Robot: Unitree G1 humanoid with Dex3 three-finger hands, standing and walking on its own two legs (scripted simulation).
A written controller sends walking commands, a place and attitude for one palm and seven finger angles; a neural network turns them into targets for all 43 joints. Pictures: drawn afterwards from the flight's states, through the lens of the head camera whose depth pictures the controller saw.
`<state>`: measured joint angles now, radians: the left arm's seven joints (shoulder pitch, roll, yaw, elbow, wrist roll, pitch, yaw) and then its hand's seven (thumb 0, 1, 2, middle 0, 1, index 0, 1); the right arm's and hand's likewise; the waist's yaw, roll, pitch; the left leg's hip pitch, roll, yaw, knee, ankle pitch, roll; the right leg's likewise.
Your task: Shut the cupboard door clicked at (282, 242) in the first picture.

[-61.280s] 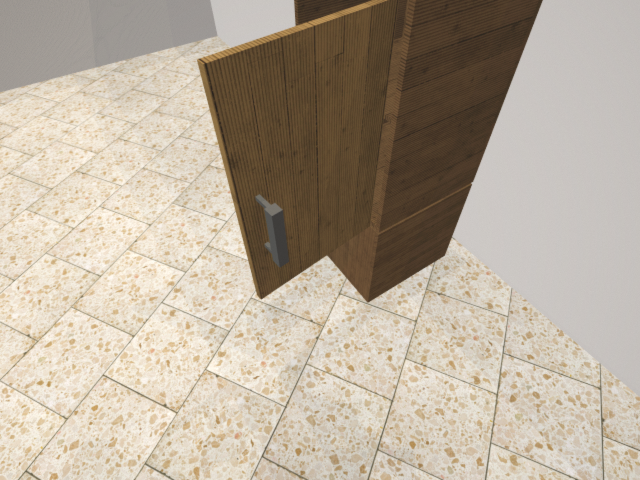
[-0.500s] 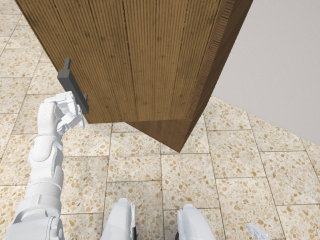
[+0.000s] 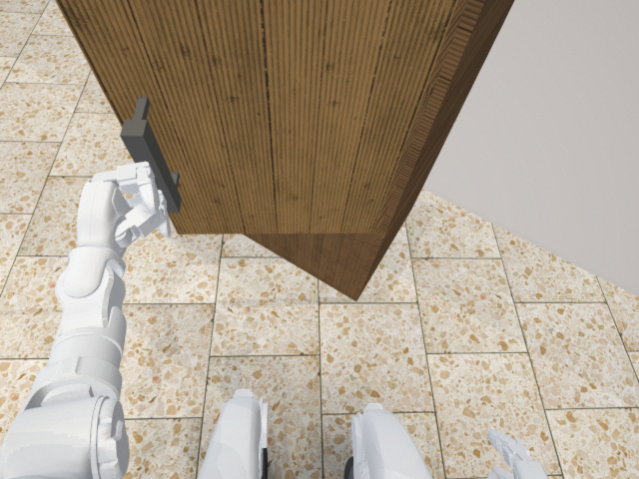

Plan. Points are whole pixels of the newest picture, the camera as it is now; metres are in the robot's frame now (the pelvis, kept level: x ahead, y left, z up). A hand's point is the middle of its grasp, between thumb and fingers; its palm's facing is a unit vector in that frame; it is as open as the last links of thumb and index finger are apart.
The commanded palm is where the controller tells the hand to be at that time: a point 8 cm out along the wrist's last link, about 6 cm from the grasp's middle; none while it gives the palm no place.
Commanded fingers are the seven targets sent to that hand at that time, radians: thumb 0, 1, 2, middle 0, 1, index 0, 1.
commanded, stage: push the door shut along its arc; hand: left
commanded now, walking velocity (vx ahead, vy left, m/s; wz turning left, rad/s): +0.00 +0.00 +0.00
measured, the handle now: (158, 159) +0.51 +0.22 +0.04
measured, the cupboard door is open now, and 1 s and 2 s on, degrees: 34 13 4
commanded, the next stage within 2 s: pull the fist back off the door in 1.44 s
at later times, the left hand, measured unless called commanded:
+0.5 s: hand (168, 172) +0.48 +0.20 +0.04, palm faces -0.11 -0.99 -0.03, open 3.5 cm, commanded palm +0.49 +0.23 +0.04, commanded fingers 0.00 0.90 0.90 -1.30 -1.50 -1.30 -1.50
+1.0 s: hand (199, 135) +0.55 +0.17 +0.05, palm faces -0.24 -0.97 -0.02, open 3.2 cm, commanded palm +0.56 +0.19 +0.04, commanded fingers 0.00 0.90 0.90 -1.30 -1.50 -1.30 -1.50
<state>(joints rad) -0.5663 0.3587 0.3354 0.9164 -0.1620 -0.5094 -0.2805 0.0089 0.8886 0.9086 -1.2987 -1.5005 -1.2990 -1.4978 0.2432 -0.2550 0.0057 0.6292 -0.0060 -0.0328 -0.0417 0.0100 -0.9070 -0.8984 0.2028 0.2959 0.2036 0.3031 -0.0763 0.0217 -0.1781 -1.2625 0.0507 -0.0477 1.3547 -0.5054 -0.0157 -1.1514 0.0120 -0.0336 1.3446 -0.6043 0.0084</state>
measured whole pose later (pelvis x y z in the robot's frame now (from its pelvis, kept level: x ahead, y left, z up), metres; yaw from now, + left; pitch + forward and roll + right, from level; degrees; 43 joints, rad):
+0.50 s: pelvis -0.01 +0.01 -0.02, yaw -1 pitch +27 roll -5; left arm -0.86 0.52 0.34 1.13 -0.13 -0.43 -0.38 0.03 1.02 1.01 -1.30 -1.50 -1.30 -1.50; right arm 0.32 -0.27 0.02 0.67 0.00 -0.03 -0.03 0.01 -0.91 -0.90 0.20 0.30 0.20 0.30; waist -0.14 0.04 -0.17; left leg -1.38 0.05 -0.06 1.41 -0.50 -0.01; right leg -1.26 0.02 -0.05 1.38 -0.59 0.02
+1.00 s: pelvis -0.01 +0.01 -0.03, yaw -3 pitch +31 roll -7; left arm -1.12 0.65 0.35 1.23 -0.05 -0.32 -0.45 0.02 0.93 0.93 -1.30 -1.50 -1.30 -1.50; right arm 0.32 -0.27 0.05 0.64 -0.01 -0.04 -0.01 0.01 -0.91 -0.90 0.20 0.30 0.20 0.30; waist -0.23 0.05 -0.16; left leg -1.52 0.07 -0.08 1.49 -0.52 0.00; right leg -1.38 0.04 -0.05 1.43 -0.59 0.02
